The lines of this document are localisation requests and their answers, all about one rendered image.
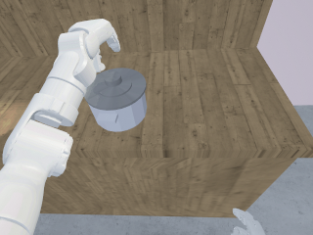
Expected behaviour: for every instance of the robot right hand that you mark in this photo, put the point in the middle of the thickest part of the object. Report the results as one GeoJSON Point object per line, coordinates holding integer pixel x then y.
{"type": "Point", "coordinates": [253, 227]}

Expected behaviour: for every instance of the left robot upper arm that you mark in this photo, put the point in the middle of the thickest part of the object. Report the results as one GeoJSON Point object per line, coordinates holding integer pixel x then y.
{"type": "Point", "coordinates": [40, 151]}

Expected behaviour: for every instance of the left robot forearm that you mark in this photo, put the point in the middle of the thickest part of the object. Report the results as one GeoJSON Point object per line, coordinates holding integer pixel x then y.
{"type": "Point", "coordinates": [58, 100]}

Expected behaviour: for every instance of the table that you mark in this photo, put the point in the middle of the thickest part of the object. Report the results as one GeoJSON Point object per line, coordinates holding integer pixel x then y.
{"type": "Point", "coordinates": [219, 128]}

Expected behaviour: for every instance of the pot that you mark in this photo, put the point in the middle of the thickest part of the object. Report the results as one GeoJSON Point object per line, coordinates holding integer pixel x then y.
{"type": "Point", "coordinates": [121, 119]}

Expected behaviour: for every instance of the lid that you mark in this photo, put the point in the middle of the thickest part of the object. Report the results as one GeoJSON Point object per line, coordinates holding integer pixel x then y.
{"type": "Point", "coordinates": [129, 91]}

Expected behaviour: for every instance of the robot left hand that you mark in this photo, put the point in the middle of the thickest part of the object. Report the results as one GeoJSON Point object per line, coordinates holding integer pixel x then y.
{"type": "Point", "coordinates": [105, 32]}

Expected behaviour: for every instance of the knob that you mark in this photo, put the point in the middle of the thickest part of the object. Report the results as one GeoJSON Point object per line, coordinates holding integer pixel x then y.
{"type": "Point", "coordinates": [112, 79]}

